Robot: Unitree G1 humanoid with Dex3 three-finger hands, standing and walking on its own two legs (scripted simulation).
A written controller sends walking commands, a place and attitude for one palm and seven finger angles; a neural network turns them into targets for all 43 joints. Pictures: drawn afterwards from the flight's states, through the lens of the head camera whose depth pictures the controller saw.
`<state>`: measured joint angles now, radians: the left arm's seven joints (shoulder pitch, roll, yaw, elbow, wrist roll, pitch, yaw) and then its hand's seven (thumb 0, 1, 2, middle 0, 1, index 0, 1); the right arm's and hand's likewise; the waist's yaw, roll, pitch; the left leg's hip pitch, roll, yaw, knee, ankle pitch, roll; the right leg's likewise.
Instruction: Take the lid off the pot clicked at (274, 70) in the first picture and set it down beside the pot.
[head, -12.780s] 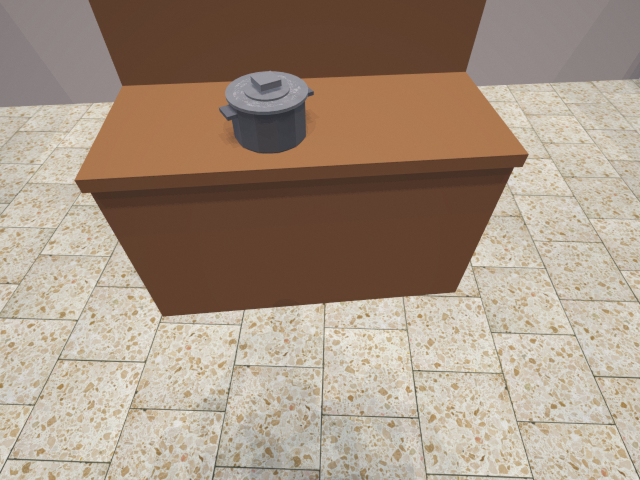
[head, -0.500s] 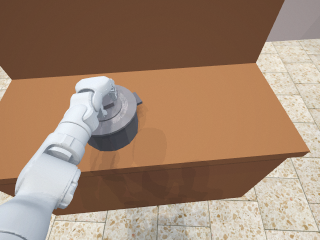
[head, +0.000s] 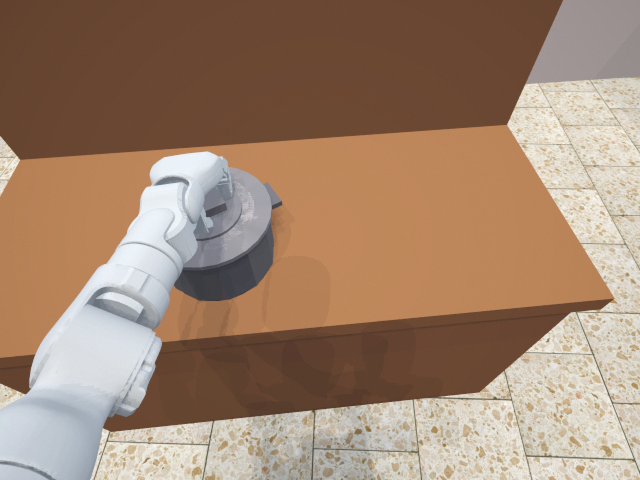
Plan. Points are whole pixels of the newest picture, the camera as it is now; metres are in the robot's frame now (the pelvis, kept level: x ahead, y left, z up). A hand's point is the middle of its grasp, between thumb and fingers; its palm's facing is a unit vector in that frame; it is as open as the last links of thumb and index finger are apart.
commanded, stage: lift the lid straight up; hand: left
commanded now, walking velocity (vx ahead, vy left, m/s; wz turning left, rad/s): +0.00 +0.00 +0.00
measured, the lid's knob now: (201, 201) +0.50 +0.16 +0.04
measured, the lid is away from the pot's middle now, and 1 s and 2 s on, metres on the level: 0.00 0.01 0.00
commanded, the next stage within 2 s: move the lid sideways beside the pot in 1.88 s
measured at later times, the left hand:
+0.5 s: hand (201, 192) +0.47 +0.14 +0.10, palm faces -0.34 -0.09 -0.94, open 7.8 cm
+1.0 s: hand (187, 167) +0.47 +0.15 +0.14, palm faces -0.32 -0.10 -0.94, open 7.8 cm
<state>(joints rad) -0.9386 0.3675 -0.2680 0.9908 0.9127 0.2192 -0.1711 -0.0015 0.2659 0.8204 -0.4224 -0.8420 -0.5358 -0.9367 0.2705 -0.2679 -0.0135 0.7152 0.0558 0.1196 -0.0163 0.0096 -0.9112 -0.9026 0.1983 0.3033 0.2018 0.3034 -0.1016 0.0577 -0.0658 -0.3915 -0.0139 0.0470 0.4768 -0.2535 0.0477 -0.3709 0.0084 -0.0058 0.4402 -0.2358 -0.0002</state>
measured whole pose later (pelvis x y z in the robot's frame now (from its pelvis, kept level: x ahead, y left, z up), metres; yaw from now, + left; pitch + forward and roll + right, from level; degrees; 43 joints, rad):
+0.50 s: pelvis +0.00 +0.00 +0.00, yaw +0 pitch +8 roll -1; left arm -0.99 0.36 -0.25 0.98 0.91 0.26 -0.21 0.03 0.26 0.81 -0.44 -0.83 -0.59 -0.94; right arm 0.26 -0.27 0.00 0.72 0.06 0.08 -0.03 0.01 -0.91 -0.90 0.20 0.30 0.20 0.30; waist -0.10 0.07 -0.06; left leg -0.35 -0.01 0.05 0.45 -0.24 0.05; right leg -0.34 0.01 0.00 0.42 -0.22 0.00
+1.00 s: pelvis +0.00 +0.00 +0.00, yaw +0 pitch +7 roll -1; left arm -1.07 0.41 -0.24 0.97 0.91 0.26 -0.31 0.03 0.25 0.81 -0.44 -0.83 -0.60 -0.95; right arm 0.26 -0.27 0.01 0.71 0.05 0.06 -0.04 0.01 -0.91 -0.90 0.20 0.30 0.20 0.30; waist -0.10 0.06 -0.05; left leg -0.32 -0.02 0.05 0.42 -0.22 0.05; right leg -0.30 0.00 0.00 0.38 -0.21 0.00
